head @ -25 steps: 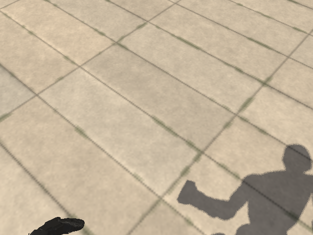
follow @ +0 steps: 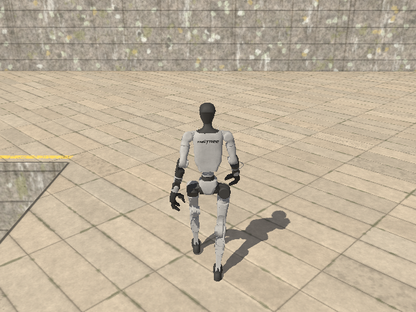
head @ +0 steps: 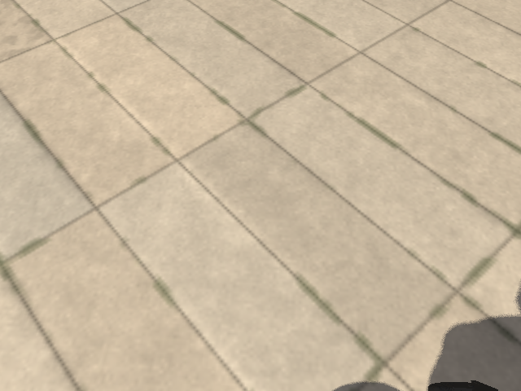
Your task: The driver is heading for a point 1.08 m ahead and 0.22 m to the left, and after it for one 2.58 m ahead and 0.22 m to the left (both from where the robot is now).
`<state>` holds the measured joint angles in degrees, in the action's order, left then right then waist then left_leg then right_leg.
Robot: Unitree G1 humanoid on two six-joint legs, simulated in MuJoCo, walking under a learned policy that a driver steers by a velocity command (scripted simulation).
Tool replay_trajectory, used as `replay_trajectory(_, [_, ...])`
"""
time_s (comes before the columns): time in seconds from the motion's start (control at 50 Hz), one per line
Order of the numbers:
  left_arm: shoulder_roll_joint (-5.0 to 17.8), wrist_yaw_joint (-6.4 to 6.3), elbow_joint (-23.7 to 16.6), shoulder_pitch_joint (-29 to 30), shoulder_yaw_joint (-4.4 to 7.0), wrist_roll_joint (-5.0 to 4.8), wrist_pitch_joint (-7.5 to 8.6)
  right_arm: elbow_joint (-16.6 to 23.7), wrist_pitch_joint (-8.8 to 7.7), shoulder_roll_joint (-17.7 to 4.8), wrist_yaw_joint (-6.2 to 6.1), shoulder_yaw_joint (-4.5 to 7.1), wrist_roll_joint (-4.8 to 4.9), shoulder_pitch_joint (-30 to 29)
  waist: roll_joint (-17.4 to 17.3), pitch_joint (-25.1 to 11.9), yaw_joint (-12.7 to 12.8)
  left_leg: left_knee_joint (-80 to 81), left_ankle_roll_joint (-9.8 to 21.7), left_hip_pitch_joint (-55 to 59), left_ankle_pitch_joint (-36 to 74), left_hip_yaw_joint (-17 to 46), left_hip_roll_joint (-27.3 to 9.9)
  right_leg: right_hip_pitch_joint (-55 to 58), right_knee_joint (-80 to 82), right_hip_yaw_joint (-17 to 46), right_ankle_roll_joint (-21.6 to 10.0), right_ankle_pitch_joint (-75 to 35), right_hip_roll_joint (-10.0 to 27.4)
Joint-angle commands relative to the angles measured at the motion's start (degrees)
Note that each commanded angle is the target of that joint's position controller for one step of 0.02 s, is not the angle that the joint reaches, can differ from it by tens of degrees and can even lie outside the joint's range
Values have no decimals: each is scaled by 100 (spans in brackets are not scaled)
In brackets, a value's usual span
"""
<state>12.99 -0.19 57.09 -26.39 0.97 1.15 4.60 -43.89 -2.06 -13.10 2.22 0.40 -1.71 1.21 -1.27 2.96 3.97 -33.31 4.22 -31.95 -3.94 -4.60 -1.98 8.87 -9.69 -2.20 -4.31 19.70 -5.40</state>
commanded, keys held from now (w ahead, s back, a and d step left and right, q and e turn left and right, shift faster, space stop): w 0.74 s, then w+q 0.26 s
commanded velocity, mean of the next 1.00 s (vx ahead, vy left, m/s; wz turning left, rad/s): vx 0.50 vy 0.00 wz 0.06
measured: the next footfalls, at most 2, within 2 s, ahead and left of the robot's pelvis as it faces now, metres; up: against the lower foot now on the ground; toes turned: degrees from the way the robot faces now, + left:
left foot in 0.04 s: +0.20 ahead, +0.09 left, +0.00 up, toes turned +4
right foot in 0.58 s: +0.50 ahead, -0.10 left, +0.00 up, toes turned -4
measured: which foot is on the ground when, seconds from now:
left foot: up 0.00-0.02, down 0.04-0.58, up 0.60-1.00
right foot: down 0.00-0.06, up 0.08-0.56, down 0.58-1.00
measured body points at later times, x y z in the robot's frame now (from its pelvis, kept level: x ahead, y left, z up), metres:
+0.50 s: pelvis +0.28 +0.01 +0.01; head +0.31 +0.01 +0.46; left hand +0.46 +0.23 -0.11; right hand +0.21 -0.24 -0.13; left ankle +0.16 +0.08 -0.73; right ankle +0.44 -0.11 -0.70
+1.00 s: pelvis +0.55 -0.03 +0.01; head +0.57 -0.03 +0.46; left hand +0.48 +0.21 -0.13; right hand +0.70 -0.25 -0.12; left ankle +0.70 +0.12 -0.68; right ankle +0.46 -0.10 -0.73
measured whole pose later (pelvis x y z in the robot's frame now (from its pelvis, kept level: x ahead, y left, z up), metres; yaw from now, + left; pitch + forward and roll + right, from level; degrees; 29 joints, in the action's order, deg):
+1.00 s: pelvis +0.55 -0.03 +0.01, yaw +6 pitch +0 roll -1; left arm 11.2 -0.6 59.3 -23.7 1.7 1.0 6.0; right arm -51.3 -1.3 -12.8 2.3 2.0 -1.4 6.9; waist -2.3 2.2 1.9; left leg -42.4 3.0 -36.4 -0.2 -1.4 -4.2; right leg 4.2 -9.6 -9.8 -4.3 14.5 -4.6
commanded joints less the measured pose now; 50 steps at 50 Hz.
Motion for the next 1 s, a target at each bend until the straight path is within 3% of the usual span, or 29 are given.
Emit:
replay_trajectory(0.02, [1031,-68,-126,64,203,52,10,-27,-142,-724,-133,239,-9,1018,507,-468,-803,416,348,1416,-506,-169,489,-97,-1835,329,-402,-6333,1607])
replay_trajectory(0.04, [994,-65,-161,130,182,14,3,-334,-198,-918,-202,325,-92,2025,380,-1024,-1220,605,551,2866,-281,139,187,-849,-3073,184,-309,-5482,1411])
replay_trajectory(0.06, [600,-37,-384,-90,77,-106,29,-459,-211,-1506,-282,480,-230,2841,-445,-1816,-1312,660,976,4494,-800,2055,-1376,-2408,-5074,-130,-151,-2951,858])
replay_trajectory(0.08, [514,3,-301,-558,117,-171,32,-503,-135,-1618,-221,533,-79,2715,-1299,-2285,-956,1473,1625,5197,-665,4545,-2294,-3914,-6640,248,-39,986,-131])
replay_trajectory(0.1, [902,-19,-357,-63,213,-24,6,-415,-104,-1325,-179,492,105,2065,-395,-1365,-785,1632,1451,4430,-1037,3882,-2009,-4414,-6821,721,-116,580,335])
replay_trajectory(0.12, [809,16,-468,354,196,-14,34,-345,-127,-944,-157,394,125,1584,-108,-656,-663,1849,1320,3571,-968,3079,-1807,-4449,-6554,659,-121,137,568])
replay_trajectory(0.14, [657,38,-480,489,175,-26,25,-381,-165,-680,-144,326,90,1391,52,-250,-494,2102,1108,2920,-640,2504,-1519,-4255,-6144,586,-113,-97,787])
replay_trajectory(0.16, [594,62,-492,512,170,40,-46,-465,-212,-567,-160,284,94,1373,-59,-94,-347,2226,937,2510,-294,2088,-1277,-4005,-5812,583,-59,-198,922])
replay_trajectory(0.18, [479,102,-415,379,141,90,-131,-538,-252,-501,-167,260,83,1387,-133,-96,-239,2342,842,2260,-81,1773,-1124,-3739,-5662,528,5,-282,961])
replay_trajectory(0.22, [389,165,-436,447,131,109,-218,-699,-351,-587,-154,283,108,1663,-148,-127,-191,2471,870,2192,444,1471,-1028,-3746,-5461,394,99,-455,991])
replay_trajectory(0.26, [392,196,-582,895,130,107,-258,-820,-386,-698,-149,312,130,1846,-148,24,-221,2665,875,2253,492,1222,-949,-4157,-5095,274,207,-853,1114])
replay_trajectory(0.36, [301,224,-972,2124,65,57,-231,-1047,-363,-650,-151,278,146,2294,-186,228,-502,2712,690,2568,1060,739,-678,-4468,-3531,-28,372,-1863,1117])
replay_trajectory(0.48, [369,197,-1257,2928,44,36,-178,-1307,-320,-733,-236,280,67,2760,-269,301,-718,2382,677,3545,1788,725,-1000,-4382,-2458,-155,164,-1803,886])
replay_trajectory(0.54, [501,150,-1171,2493,119,44,-105,-1341,-286,-839,-295,308,29,2554,-329,98,-417,1646,543,3833,3245,633,-1101,-3603,-2087,-234,-109,-1103,602])
replay_trajectory(0.56, [583,110,-958,1843,179,58,-63,-1347,-265,-871,-295,315,29,2472,-298,-237,-139,888,466,3792,3810,537,-1004,-2829,-1847,-314,-232,-1030,408])
replay_trajectory(0.58, [748,50,-624,848,267,124,1,-1324,-253,-819,-286,290,55,2417,-105,-785,261,-258,350,3268,3450,322,-757,-1513,-1608,-221,-411,-1219,469])
replay_trajectory(0.6, [1271,-33,-470,-85,413,279,36,-1089,-276,-501,-252,188,184,2521,591,-1574,470,-2099,164,1753,1512,53,-363,187,-1528,1432,-824,-649,1864])
replay_trajectory(0.62, [1633,0,-417,-209,519,223,-29,-1088,-269,-201,-224,161,277,3094,1596,-2106,197,-3814,24,92,-2720,139,670,1106,-846,3957,-1520,-643,3105])
replay_trajectory(0.64, [1285,40,-458,284,464,7,-80,-1092,-229,-753,-264,314,135,2558,656,-1482,111,-4132,124,-378,-2416,825,317,561,-696,3661,-1331,-318,2746])
replay_trajectory(0.66, [943,54,-538,822,373,-35,-68,-962,-272,-677,-229,313,129,2162,499,-709,-76,-3936,144,-463,-1863,808,77,-285,-527,2783,-1161,-547,2537])
replay_trajectory(0.68, [664,71,-555,1098,303,-10,-28,-945,-285,-561,-206,295,126,1977,345,-389,-224,-3606,136,-266,-1507,776,-120,-879,-307,2219,-972,-1008,2250])
replay_trajectory(0.72, [391,39,-424,1167,217,-34,40,-1006,-148,-401,-140,278,-19,2081,497,-198,-511,-3183,3,236,-1269,712,-292,-1562,-58,1469,-714,-1626,1842])
replay_trajectory(0.76, [462,29,-282,907,228,-46,137,-1009,-40,-282,-73,270,-25,2068,464,-222,-586,-3061,-96,285,-1148,629,-273,-1651,72,1139,-733,-2091,1789])
replay_trajectory(0.82, [605,9,-153,631,260,-35,202,-827,45,-291,-27,277,6,1471,425,69,-520,-2701,-184,-289,-583,669,-340,-1644,369,655,-653,-2018,1743])
replay_trajectory(0.92, [514,-20,-66,370,205,-31,211,-500,17,-212,2,217,48,515,422,276,-329,-1409,-206,-543,393,458,-240,-1385,434,-72,-415,-2562,1597])
replay_trajectory(1.0, [538,-103,97,-32,191,-10,193,-220,-6,-146,28,140,18,-154,420,383,-116,-542,-36,-498,476,5,-139,-742,243,-448,-360,-3351,1764])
